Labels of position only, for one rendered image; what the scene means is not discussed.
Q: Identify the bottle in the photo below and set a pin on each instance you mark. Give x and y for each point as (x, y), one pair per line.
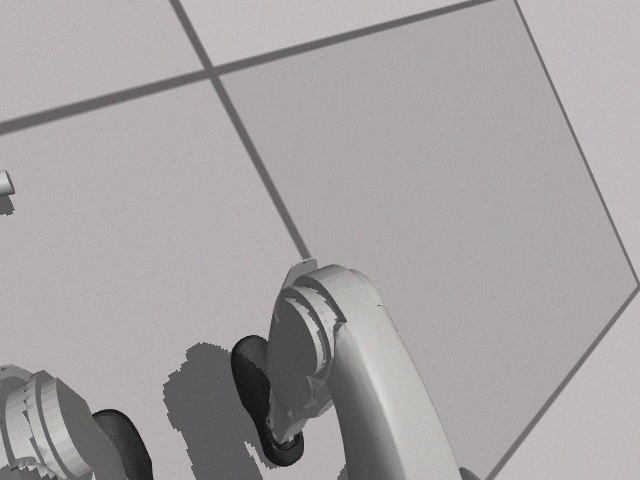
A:
(6, 185)

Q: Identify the left robot foot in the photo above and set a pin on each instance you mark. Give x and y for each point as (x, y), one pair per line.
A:
(120, 429)

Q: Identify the right robot foot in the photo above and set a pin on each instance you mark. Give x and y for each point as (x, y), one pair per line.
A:
(248, 364)

